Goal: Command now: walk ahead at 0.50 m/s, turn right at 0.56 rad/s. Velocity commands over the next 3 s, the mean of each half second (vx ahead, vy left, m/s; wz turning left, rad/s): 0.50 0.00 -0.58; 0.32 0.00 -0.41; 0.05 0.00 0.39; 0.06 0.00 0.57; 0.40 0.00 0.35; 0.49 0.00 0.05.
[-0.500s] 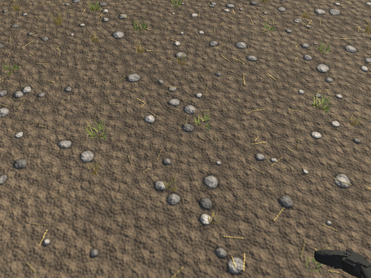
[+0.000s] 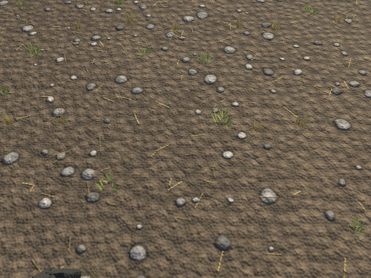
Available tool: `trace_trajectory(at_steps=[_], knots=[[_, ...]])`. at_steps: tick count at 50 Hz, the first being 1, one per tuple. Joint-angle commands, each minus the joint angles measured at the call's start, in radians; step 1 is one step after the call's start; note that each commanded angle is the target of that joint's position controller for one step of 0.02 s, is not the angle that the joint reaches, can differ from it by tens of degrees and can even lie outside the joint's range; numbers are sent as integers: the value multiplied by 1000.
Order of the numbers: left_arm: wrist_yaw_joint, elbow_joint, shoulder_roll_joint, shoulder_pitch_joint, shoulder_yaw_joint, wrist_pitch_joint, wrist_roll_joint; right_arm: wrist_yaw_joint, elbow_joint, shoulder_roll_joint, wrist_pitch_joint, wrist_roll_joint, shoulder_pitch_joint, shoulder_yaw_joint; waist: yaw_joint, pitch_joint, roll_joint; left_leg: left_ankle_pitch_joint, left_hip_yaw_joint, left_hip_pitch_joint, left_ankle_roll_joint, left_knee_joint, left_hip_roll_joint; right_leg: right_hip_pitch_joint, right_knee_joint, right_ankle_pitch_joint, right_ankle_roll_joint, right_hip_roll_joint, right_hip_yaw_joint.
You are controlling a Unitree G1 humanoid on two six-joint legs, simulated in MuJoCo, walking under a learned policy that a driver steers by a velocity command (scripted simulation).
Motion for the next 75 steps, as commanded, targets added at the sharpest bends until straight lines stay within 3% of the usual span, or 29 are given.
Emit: trace_trajectory(at_steps=[1, 2, 3, 6, 15, 21, 24, 25, 26, 27, 28, 30, 35, 42, 46, 47, 48, 49, 50, 52, 54, 62, 66, 67, 68, 69, 70, 72, 75], knots=[[29, 29, 357, 340, 117, 2, -15, 2, -141, -2, -30, -51, 31, 21, 92, -278, -293, -93, -121, -717, 21, 811, -86, 838, -169, -218, -276, -231, 655], [19, -13, 277, 354, 90, -21, -4, 15, -148, -79, -68, -14, -54, 15, 158, -402, -157, -147, -364, -822, 37, 920, -103, 886, -320, -357, -318, -306, 897], [13, -2, 216, 320, 72, -39, 5, 23, -177, -131, -89, 24, -147, 1, 168, -262, -98, -44, -370, -905, 63, 905, -57, 806, -342, -285, -263, -286, 764], [22, -34, 135, 160, 43, -51, 17, 10, -154, -128, -94, -24, -132, -5, 53, -121, -17, 146, -381, -731, 71, 680, 41, 461, -348, 30, -185, -171, 476], [66, -5, 180, 249, 56, -46, 4, 21, -222, -46, -59, -31, -332, 21, 103, -36, -55, 542, -344, -622, -14, 146, -46, 271, -384, 53, -121, -62, 314], [73, 28, 168, 301, 58, -29, -3, 41, -255, -93, -84, -18, -380, 7, 110, -34, -86, 478, -380, -564, 27, 5, -75, 388, -257, 19, -93, -114, 448], [72, 16, 132, 268, 46, -19, 2, 32, -210, -142, -100, -26, -193, -22, 11, -123, -109, 419, -356, -288, 93, -52, -68, 371, -69, 146, -44, -56, 446], [67, -3, 77, 266, 24, -22, 17, 24, -197, -192, -101, -41, -42, -36, -53, -266, -20, 361, -502, -24, 156, -23, 88, 250, 197, 36, -6, 5, 371], [67, -30, 16, 407, 5, -30, -11, 25, -163, -265, -86, -49, 55, -55, 7, -392, 321, 144, -965, 305, 319, -108, 312, -116, 522, -447, 69, 149, 242], [71, -7, 118, 410, 18, -32, -22, 32, -170, -176, -81, -21, 38, -36, -8, -340, 263, -73, -1078, 285, 313, -166, 336, -251, 664, -471, 80, 67, 259], [71, -13, 178, 303, 35, -27, -18, 28, -184, -111, -74, -18, -7, -18, -35, -209, 166, -60, -919, 165, 267, -182, 292, -286, 699, -378, 87, 30, 243], [69, -37, 165, 203, 39, -24, 4, 23, -182, -73, -61, -33, -85, -3, -8, -76, 89, 178, -690, -54, 234, -217, 216, -240, 640, -258, 95, -32, 202], [58, -80, 81, 172, 27, 0, 1, 14, -148, -97, -71, -32, -117, -9, 44, -22, 112, 694, -413, -195, 256, -272, 182, -175, 470, -205, 122, -74, 146], [20, -124, 39, 39, 8, -9, 14, 1, -103, -145, -29, -6, -84, -15, 4, -82, 96, 855, -212, -174, 223, -215, 136, 27, 58, 100, 103, -14, 64], [24, -85, 99, 132, 35, -23, 38, 16, -72, -157, -24, 21, -93, -9, 92, -133, 80, 889, -253, -142, 175, -24, 122, 259, -167, 176, 29, 41, 41], [37, -68, 161, 185, 52, -26, 50, 20, -64, -123, -29, 6, -57, 5, 109, -183, 30, 782, -228, -210, 127, 104, 62, 419, -185, 464, 1, -11, 72], [56, -76, 230, 249, 55, -20, 86, 30, -87, -54, -38, -39, -6, 37, 102, -326, -141, 271, -215, -450, 58, 375, -12, 735, -58, 1000, -112, -274, 306], [55, -85, 163, 221, 26, -13, 82, 37, -52, -15, -26, -26, 108, 60, 74, -506, -232, -277, -345, -510, 15, 564, -59, 797, -75, 1011, -263, -439, 484], [44, -80, 122, 195, 19, -5, 57, 36, -39, -119, -3, 5, 52, 29, 102, -456, -125, -282, -391, -525, 3, 624, -27, 687, -123, 787, -231, -369, 413], [42, -63, 116, 84, 13, -5, 33, 12, -60, -116, 33, 8, -35, 20, 67, -246, -77, -197, -352, -614, -12, 613, 4, 504, -212, 452, -151, -285, 296], [50, -51, 134, -6, 23, -5, 46, -17, -50, -109, 76, -7, 4, 11, 12, -163, -112, -69, -318, -495, -46, 601, -1, 270, -303, 264, -129, -244, 201], [91, 14, 130, -42, 37, 4, 41, -13, -128, -74, 103, -17, -71, 5, 33, -148, -116, 85, -263, -436, 2, 406, 14, 246, -339, 38, -134, -289, 85], [92, 43, 145, -69, 44, 23, 3, 14, -116, -86, 102, -21, 10, -9, -22, -150, -95, 210, -204, -286, 76, 137, -35, 245, -217, 4, -51, -270, 21], [91, 67, 114, -27, 41, 29, -5, 14, -110, -112, 100, -31, 35, -20, -21, -116, -15, 292, -261, -243, 117, 13, -36, 192, -93, -99, 20, -213, -35], [85, 65, 61, 21, 31, 35, 25, -4, -135, -227, 96, -33, 30, -45, 26, -72, 287, 573, -599, -182, 214, -121, 189, -6, 203, -347, 136, -73, -147], [93, 14, 76, -82, 33, 33, 36, -1, -171, -285, 79, -58, 6, -47, -3, -48, 348, 651, -820, -234, 388, -184, 314, -164, 408, -573, 170, 57, -14], [98, 9, 103, -121, 42, 33, 30, 7, -178, -258, 55, -77, -9, -43, -17, -73, 246, 540, -786, -254, 396, -207, 286, -175, 518, -535, 153, 42, 83], [108, 50, 124, -70, 59, 37, 25, -2, -193, -198, 35, -35, -105, -32, 38, -71, 146, 439, -653, -231, 282, -180, 187, -185, 524, -358, 137, 8, 122], [109, 67, 116, -46, 63, 30, 28, -21, -205, -141, 40, -19, -107, -11, 50, -125, 143, 585, -594, -190, 259, -149, 140, -138, 528, -247, 160, 25, 127]])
